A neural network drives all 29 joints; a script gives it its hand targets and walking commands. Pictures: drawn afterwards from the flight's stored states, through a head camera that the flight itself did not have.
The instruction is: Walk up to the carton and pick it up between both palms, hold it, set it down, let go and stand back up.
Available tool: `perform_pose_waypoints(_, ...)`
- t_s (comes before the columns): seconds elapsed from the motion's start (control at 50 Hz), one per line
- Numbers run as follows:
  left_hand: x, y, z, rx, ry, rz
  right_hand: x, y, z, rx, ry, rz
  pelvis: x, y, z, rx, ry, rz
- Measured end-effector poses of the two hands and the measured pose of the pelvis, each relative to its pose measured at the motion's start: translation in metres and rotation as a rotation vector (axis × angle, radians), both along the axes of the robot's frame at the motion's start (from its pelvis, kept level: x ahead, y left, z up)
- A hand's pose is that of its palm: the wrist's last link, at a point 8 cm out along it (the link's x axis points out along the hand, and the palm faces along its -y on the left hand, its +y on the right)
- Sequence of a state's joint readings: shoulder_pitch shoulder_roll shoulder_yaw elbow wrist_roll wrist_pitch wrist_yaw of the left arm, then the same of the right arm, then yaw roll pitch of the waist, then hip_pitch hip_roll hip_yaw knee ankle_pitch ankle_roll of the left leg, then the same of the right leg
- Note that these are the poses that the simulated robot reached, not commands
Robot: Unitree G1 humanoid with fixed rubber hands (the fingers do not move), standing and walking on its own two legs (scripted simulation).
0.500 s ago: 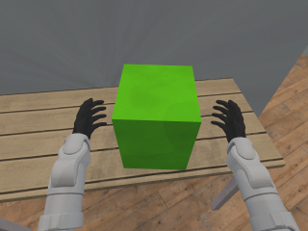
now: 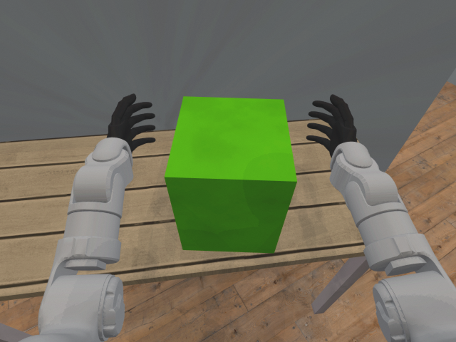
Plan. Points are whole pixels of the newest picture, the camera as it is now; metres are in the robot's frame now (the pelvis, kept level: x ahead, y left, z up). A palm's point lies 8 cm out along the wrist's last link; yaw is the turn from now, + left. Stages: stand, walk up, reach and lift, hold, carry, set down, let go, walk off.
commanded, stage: reach and lift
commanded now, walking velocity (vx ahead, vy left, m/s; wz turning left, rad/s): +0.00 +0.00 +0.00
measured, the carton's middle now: (230, 178) +0.43 +0.04 +0.02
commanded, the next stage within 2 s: none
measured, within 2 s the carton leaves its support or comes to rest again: neither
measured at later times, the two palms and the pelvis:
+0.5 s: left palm (117, 111) +0.44 +0.23 +0.18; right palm (338, 109) +0.46 -0.14 +0.19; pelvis +0.01 +0.00 +0.00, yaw +1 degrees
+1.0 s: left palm (138, 160) +0.42 +0.22 +0.08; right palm (313, 155) +0.44 -0.12 +0.09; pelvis +0.01 +0.00 -0.01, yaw +1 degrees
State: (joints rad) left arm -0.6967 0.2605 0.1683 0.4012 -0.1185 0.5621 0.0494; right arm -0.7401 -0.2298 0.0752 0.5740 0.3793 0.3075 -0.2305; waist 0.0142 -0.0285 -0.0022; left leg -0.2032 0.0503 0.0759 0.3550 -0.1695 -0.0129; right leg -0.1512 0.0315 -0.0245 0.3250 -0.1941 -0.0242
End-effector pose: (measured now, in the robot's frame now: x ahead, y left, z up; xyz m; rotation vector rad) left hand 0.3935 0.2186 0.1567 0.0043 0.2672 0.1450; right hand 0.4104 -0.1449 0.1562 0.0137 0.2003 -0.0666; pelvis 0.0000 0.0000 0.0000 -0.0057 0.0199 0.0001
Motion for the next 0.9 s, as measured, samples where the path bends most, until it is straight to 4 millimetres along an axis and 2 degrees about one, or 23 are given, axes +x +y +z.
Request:
perform_pose_waypoints(0.32, 0.033, 0.011, 0.030, 0.014, -0.030, 0.014, 0.039, 0.007, 0.035, -0.014, 0.016, 0.004, 0.009, -0.002, 0.000, -0.008, 0.043, 0.020)
perform_pose_waypoints(0.44, 0.042, 0.012, 0.033, 0.021, -0.032, 0.009, 0.046, 0.005, 0.037, -0.019, 0.023, -0.003, 0.011, -0.001, 0.000, -0.010, 0.054, 0.025)
perform_pose_waypoints(0.52, 0.045, 0.012, 0.024, 0.019, -0.025, 0.010, 0.047, 0.005, 0.032, -0.028, 0.029, -0.004, 0.012, 0.000, 0.000, -0.011, 0.063, 0.027)
perform_pose_waypoints(0.62, 0.045, 0.009, 0.004, 0.025, -0.015, 0.006, 0.047, 0.008, 0.015, -0.029, 0.044, -0.007, 0.012, 0.000, 0.000, -0.014, 0.080, 0.028)
perform_pose_waypoints(0.78, 0.037, 0.004, -0.041, 0.018, 0.011, 0.014, 0.039, 0.013, -0.029, -0.038, 0.079, -0.014, 0.009, 0.000, -0.002, -0.016, 0.110, 0.027)
perform_pose_waypoints(0.9, 0.031, 0.002, -0.065, 0.017, 0.001, 0.022, 0.034, 0.021, -0.052, -0.034, 0.067, -0.001, 0.007, 0.001, -0.004, -0.018, 0.162, 0.026)
